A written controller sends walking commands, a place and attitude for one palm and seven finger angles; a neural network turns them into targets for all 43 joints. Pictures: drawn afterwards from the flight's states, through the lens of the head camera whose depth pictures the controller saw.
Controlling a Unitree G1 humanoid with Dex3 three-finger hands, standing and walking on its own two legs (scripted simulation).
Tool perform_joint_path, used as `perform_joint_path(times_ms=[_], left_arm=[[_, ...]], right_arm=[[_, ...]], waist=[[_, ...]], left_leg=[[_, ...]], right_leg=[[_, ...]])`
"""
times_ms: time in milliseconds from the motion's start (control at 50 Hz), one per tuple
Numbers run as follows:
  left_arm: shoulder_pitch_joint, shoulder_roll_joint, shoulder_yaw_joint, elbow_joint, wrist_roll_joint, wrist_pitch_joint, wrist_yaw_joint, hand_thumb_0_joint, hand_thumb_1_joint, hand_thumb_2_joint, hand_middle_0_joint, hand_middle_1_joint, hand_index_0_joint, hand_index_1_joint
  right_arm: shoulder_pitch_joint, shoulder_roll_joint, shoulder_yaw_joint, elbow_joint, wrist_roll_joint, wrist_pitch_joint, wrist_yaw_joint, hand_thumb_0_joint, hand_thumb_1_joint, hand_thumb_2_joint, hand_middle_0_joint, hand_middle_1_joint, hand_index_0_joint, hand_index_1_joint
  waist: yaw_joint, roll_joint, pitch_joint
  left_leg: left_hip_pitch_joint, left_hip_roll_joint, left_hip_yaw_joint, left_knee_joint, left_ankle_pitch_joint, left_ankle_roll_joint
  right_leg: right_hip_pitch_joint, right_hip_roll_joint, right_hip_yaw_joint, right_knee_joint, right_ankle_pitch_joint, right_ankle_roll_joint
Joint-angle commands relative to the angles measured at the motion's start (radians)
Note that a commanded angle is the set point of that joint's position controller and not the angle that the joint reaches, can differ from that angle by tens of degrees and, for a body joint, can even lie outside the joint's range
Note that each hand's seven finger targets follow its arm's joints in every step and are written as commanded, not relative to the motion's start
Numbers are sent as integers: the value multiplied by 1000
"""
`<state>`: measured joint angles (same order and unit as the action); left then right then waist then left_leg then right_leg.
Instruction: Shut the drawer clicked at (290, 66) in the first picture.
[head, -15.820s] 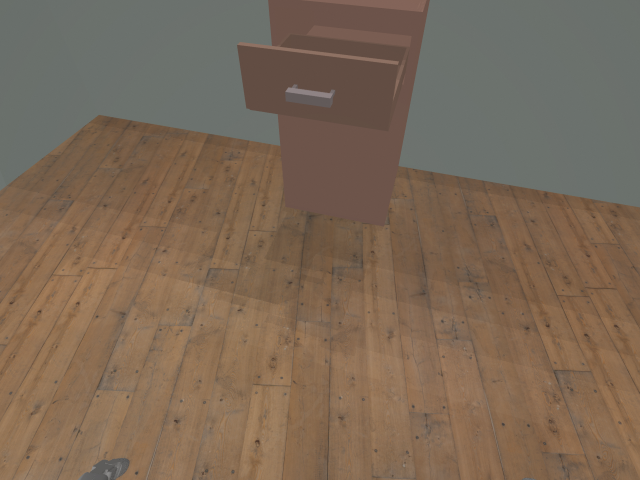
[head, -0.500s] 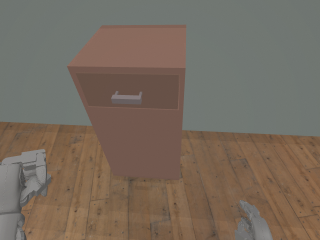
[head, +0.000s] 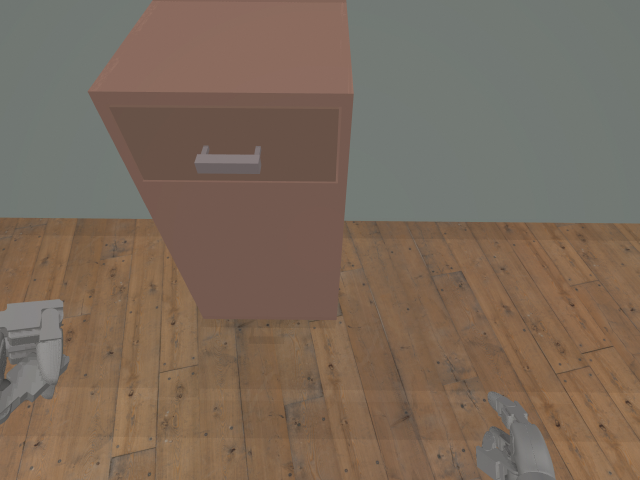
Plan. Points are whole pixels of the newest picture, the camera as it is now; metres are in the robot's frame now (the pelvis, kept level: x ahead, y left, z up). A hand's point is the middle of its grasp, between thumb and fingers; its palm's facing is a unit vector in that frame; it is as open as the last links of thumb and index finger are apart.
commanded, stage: step back with the hand held close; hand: left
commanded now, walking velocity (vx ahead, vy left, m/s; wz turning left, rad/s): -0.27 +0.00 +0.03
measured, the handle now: (230, 157) +0.67 +0.22 -0.02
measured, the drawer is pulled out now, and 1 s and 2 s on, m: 0.00 0.00 0.00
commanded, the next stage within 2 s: stop stepping back and stand still in 0.88 s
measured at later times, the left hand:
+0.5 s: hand out of the picture +0.10 +0.26 +0.16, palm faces +0.39 -0.80 -0.46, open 3.3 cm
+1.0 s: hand out of the picture -0.02 +0.26 +0.16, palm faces +0.40 -0.78 -0.47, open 3.3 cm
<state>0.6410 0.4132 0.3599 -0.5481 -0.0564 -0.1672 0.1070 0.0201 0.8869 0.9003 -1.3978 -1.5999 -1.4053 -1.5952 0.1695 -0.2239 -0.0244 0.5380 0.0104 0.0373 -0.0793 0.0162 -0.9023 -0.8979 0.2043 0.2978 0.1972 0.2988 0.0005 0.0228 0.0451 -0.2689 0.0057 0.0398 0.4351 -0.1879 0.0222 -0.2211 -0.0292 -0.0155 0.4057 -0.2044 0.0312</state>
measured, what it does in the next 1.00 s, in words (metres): walks backwards: right foot, then right foot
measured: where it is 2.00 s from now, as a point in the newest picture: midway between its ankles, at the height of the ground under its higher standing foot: outside the picture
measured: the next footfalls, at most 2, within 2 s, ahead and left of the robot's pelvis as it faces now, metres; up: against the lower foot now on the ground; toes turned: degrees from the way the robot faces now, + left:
right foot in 0.58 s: -0.09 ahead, -0.12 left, +0.00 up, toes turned +9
right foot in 1.00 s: -0.22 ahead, -0.12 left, +0.00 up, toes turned +2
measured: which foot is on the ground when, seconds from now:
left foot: down 0.00-1.00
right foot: down 0.00-0.46, up 0.48-0.56, down 0.58-0.80, up 0.82-0.98, down 1.00-1.00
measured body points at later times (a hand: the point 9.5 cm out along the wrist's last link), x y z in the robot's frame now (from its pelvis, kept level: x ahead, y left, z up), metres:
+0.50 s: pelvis -0.09 +0.01 -0.02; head -0.07 +0.03 +0.43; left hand +0.08 +0.30 +0.18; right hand +0.08 -0.23 -0.09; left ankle +0.02 +0.10 -0.74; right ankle -0.02 -0.13 -0.73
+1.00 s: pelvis -0.20 +0.01 -0.02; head -0.18 +0.03 +0.43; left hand -0.05 +0.30 +0.19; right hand +0.02 -0.20 -0.07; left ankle -0.02 +0.10 -0.74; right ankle -0.27 -0.12 -0.74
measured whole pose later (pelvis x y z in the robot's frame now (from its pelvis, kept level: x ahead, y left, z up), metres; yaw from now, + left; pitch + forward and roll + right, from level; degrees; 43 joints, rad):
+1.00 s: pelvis -0.20 +0.01 -0.02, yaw +2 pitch +3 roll -3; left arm 0.59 0.46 0.43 -0.60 -0.06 -0.27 0.12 0.02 0.89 0.90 -1.40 -1.60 -1.41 -1.60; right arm 0.12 -0.16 -0.01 0.55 -0.01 -0.10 -0.04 0.01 -0.90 -0.90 0.21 0.30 0.20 0.30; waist 0.02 0.00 -0.01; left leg -0.55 0.06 0.10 0.43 -0.04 0.03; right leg -0.21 0.05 -0.01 0.59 -0.52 -0.04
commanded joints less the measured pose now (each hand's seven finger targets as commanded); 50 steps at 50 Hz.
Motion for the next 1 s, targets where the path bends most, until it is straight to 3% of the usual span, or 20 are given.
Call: perform_joint_path(times_ms=[0, 160, 340, 380, 440, 480, 540, 560, 620, 640, 660, 680, 720, 760, 800, 840, 900, 940, 960, 980], left_arm=[[20, 138, 124, -209, -1, -83, 29, 0, 900, 900, -1400, -1600, -1400, -1600], [-21, 132, 135, -184, 25, -123, 40, 0, 900, 900, -1400, -1600, -1400, -1600], [-69, 132, 106, -235, 26, -160, 67, 0, 900, 900, -1400, -1600, -1400, -1600], [-74, 135, 114, -252, 28, -165, 70, 0, 900, 900, -1400, -1600, -1400, -1600], [-65, 129, 147, -235, 51, -175, 68, 0, 900, 900, -1400, -1600, -1400, -1600], [-44, 144, 173, -222, 58, -183, 58, 0, 900, 900, -1400, -1600, -1400, -1600], [-3, 145, 188, -207, 53, -188, 42, 0, 900, 900, -1400, -1600, -1400, -1600], [11, 146, 193, -201, 52, -190, 35, 0, 900, 900, -1400, -1600, -1400, -1600], [-12, 194, 189, -264, 0, -210, 37, 0, 900, 900, -1400, -1600, -1400, -1600], [-4, 179, 179, -230, 2, -217, 45, 0, 900, 900, -1400, -1600, -1400, -1600], [-40, 169, 148, -259, 5, -209, 44, 0, 900, 900, -1400, -1600, -1400, -1600], [-16, 190, 177, -237, 5, -194, 42, 0, 900, 900, -1400, -1600, -1400, -1600], [-51, 185, 154, -260, 7, -190, 30, 0, 900, 900, -1400, -1600, -1400, -1600], [-94, 188, 148, -274, 12, -194, 23, 0, 900, 900, -1400, -1600, -1400, -1600], [-60, 158, 154, -233, 6, -193, 17, 0, 900, 900, -1400, -1600, -1400, -1600], [-78, 151, 178, -226, 17, -185, 24, 0, 900, 900, -1400, -1600, -1400, -1600], [-10, 134, 149, -210, -4, -160, 23, 0, 900, 900, -1400, -1600, -1400, -1600], [2, 136, 133, -224, -20, -150, 19, 0, 900, 900, -1400, -1600, -1400, -1600], [5, 160, 142, -236, -18, -153, 23, 0, 900, 900, -1400, -1600, -1400, -1600], [-14, 168, 119, -268, -17, -154, 24, 0, 900, 900, -1400, -1600, -1400, -1600]], right_arm=[[-80, -121, -38, -163, -4, -65, -15, 0, -900, -900, 200, 300, 200, 300], [-84, -136, -40, -165, -4, -102, -15, 0, -900, -900, 200, 300, 200, 300], [-37, -128, -33, -118, -16, -144, -18, 0, -900, -900, 200, 300, 200, 300], [-49, -131, -30, -117, -18, -152, -24, 0, -900, -900, 200, 300, 200, 300], [-78, -150, -35, -132, -16, -166, -28, 0, -900, -900, 200, 300, 200, 300], [-82, -133, -40, -132, -18, -172, -27, 0, -900, -900, 200, 300, 200, 300], [-84, -136, -50, -136, -17, -181, -12, 0, -900, -900, 200, 300, 200, 300], [-90, -138, -54, -138, -20, -185, -8, 0, -900, -900, 200, 300, 200, 300], [-62, -86, -32, -87, -21, -175, 12, 0, -900, -900, 200, 300, 200, 300], [-32, -66, -27, -69, -20, -167, 9, 0, -900, -900, 200, 300, 200, 300], [-28, -80, -41, -67, -6, -164, 8, 0, -900, -900, 200, 300, 200, 300], [-40, -95, -52, -79, -5, -157, 0, 0, -900, -900, 200, 300, 200, 300], [-66, -104, -46, -96, -2, -155, -9, 0, -900, -900, 200, 300, 200, 300], [-102, -131, -45, -106, -11, -164, -15, 0, -900, -900, 200, 300, 200, 300], [-85, -126, -45, -98, -32, -180, -10, 0, -900, -900, 200, 300, 200, 300], [-95, -120, -47, -89, -44, -181, -3, 0, -900, -900, 200, 300, 200, 300], [-93, -107, -52, -97, -26, -178, 20, 0, -900, -900, 200, 300, 200, 300], [-86, -97, -55, -95, -17, -167, 28, 0, -900, -900, 200, 300, 200, 300], [-59, -82, -55, -82, -7, -159, 28, 0, -900, -900, 200, 300, 200, 300], [-66, -71, -46, -83, -4, -155, 25, 0, -900, -900, 200, 300, 200, 300]], waist=[[7, 70, -204], [-4, 50, -91], [-22, -14, -92], [-22, 41, -85], [-1, 225, -101], [9, 217, -129], [12, 147, -103], [6, 150, -83], [-14, -81, -162], [-25, -98, -231], [-26, -200, -315], [-27, -198, -308], [-22, -83, -244], [-4, 134, -219], [2, 266, -213], [8, 226, -146], [23, 166, -185], [24, 118, -199], [7, -24, -188], [5, -200, -137]], left_leg=[[25, 69, -67, -65, 274, 29], [-297, 81, -122, -136, -306, 62], [-42, 30, -97, 79, -243, 16], [-116, 68, -154, -28, -291, 29], [-500, 215, -307, -299, -549, 107], [-514, 247, -316, -283, -508, 124], [-541, 201, -247, -177, -497, 114], [-521, 180, -216, -143, -492, 98], [8, 28, -47, 190, -47, -16], [82, 19, 1, 210, 100, -16], [107, 0, 10, 230, 117, -15], [126, -2, 13, 215, 161, -4], [154, 43, -18, 83, 260, 5], [100, 159, -134, -61, 327, 43], [-118, 315, -290, -308, -107, 112], [-379, 353, -301, -386, -444, 131], [-210, 262, -140, -288, -308, 48], [-110, 188, -49, -118, -279, -35], [28, 95, 21, 139, -203, -73], [81, 3, -4, 459, -168, -84]], right_leg=[[100, 17, -3, 30, 273, -2], [158, 25, 44, 30, 9, -8], [-217, -55, 89, -122, -285, -51], [-151, -8, 53, -52, -244, -33], [227, 111, 7, 316, -49, 0], [258, 115, 26, 382, -19, -2], [249, 110, 66, 274, -65, -20], [207, 92, 95, 208, -76, -32], [-232, -120, 284, -81, 130, -114], [-172, -144, 250, -57, 489, -84], [-100, -119, 217, -9, 658, -29], [-114, -101, 198, 4, 703, -10], [-145, -42, 156, 25, 481, -14], [-99, 83, 77, 140, 164, -2], [26, 142, 56, 448, -261, -6], [142, 139, 60, 583, -267, -29], [63, 122, -23, 336, -330, -50], [-20, 52, 2, 44, -345, -85], [-216, -80, 167, -149, -349, -124], [-457, -284, 458, -329, -433, -188]])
